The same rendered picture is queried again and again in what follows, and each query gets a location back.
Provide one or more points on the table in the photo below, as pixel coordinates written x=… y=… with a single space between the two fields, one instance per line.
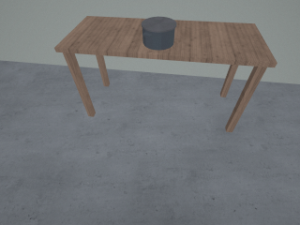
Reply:
x=227 y=43

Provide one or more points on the knob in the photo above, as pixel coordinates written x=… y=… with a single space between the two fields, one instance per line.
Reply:
x=159 y=20

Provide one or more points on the pot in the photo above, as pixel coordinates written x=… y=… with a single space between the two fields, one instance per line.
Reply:
x=158 y=41

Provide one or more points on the lid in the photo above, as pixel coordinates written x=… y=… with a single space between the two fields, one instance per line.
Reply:
x=150 y=25

